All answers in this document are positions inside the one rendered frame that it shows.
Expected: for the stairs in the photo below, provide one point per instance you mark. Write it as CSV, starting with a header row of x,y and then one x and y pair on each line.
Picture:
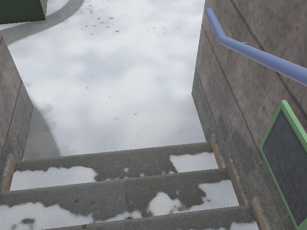
x,y
178,187

